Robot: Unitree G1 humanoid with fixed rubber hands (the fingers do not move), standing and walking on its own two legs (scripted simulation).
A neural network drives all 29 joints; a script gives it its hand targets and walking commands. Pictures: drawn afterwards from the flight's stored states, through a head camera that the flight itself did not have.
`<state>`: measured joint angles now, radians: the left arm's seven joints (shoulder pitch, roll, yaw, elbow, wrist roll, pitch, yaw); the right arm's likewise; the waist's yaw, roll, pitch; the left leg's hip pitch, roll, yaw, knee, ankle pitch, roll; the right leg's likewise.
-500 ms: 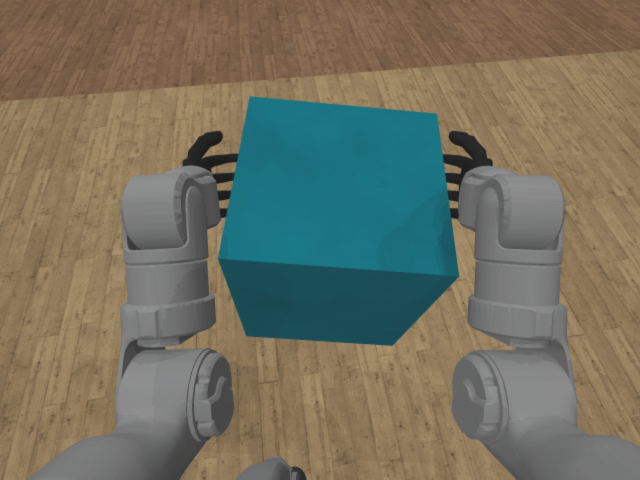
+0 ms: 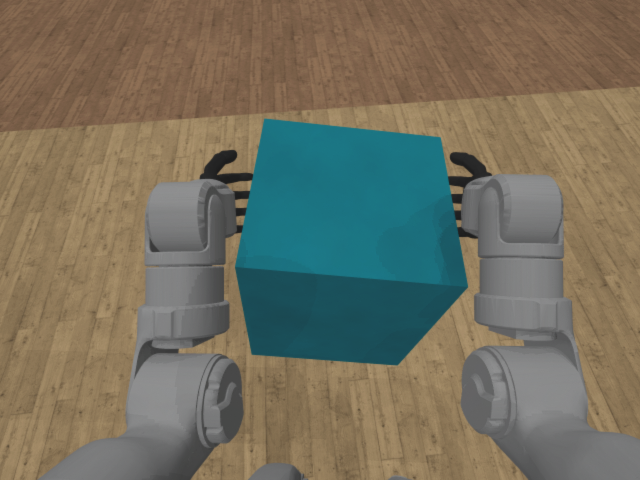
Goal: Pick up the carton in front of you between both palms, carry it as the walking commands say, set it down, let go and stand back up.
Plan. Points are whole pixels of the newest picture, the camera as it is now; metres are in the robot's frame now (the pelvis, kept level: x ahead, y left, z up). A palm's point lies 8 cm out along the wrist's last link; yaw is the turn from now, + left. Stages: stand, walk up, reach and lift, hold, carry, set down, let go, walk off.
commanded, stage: carry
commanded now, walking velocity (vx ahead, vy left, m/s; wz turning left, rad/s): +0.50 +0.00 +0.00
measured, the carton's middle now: (338, 255) +0.37 +0.02 +0.06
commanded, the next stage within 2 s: none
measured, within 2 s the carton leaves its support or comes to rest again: neither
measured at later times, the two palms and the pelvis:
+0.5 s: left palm (267, 43) +0.68 +0.15 +0.19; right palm (462, 57) +0.65 -0.14 +0.19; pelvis +0.28 +0.03 +0.04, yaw -1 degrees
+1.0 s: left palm out of the picture +0.95 +0.17 +0.23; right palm out of the picture +0.98 -0.13 +0.23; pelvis +0.58 +0.00 +0.06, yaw +0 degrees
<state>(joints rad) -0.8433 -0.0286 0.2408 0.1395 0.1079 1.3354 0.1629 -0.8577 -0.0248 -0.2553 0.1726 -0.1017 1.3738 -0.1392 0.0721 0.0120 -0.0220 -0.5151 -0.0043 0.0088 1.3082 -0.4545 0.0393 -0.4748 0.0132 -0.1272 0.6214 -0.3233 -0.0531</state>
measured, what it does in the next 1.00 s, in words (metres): climbs: left foot, then right foot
